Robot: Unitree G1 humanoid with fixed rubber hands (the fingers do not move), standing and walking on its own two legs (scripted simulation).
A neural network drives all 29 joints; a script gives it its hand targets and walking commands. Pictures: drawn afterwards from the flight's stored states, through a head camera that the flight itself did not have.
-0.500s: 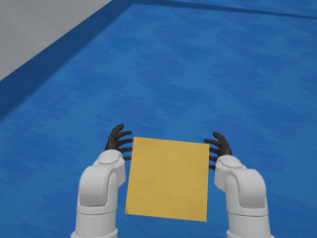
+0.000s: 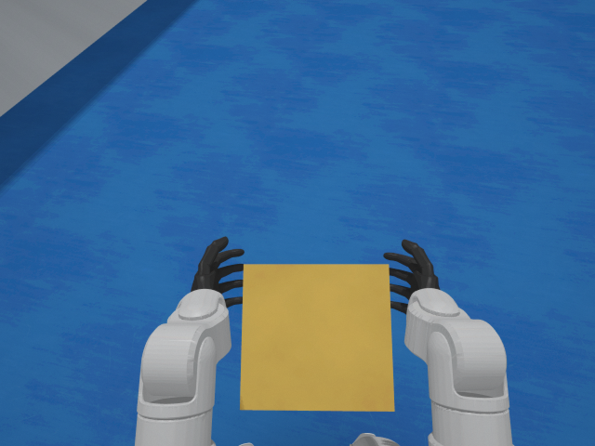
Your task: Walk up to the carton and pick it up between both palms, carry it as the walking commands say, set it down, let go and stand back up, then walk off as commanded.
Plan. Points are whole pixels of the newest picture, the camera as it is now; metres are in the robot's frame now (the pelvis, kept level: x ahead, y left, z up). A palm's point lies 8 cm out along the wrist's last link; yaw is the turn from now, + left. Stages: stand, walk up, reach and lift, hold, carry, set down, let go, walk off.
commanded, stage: carry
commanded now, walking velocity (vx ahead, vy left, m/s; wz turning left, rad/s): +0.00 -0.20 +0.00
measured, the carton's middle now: (314, 322) +0.29 -0.02 -0.03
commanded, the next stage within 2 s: none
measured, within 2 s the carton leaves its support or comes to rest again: neither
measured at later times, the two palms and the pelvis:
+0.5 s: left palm (311, 395) +0.17 -0.01 +0.10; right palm (570, 393) +0.15 -0.26 +0.08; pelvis -0.12 -0.11 +0.00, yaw +0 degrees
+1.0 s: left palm out of the picture +0.07 -0.13 +0.09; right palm out of the picture +0.06 -0.38 +0.08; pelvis -0.23 -0.25 +0.00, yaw +1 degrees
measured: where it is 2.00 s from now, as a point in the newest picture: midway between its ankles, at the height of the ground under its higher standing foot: outside the picture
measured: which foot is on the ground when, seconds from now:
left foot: up 0.00-0.02, down 0.04-0.30, up 0.32-0.50, down 0.52-0.76, up 0.78-0.96, down 0.98-1.00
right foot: down 0.00-0.08, up 0.10-0.26, down 0.28-0.56, up 0.58-0.70, down 0.72-1.00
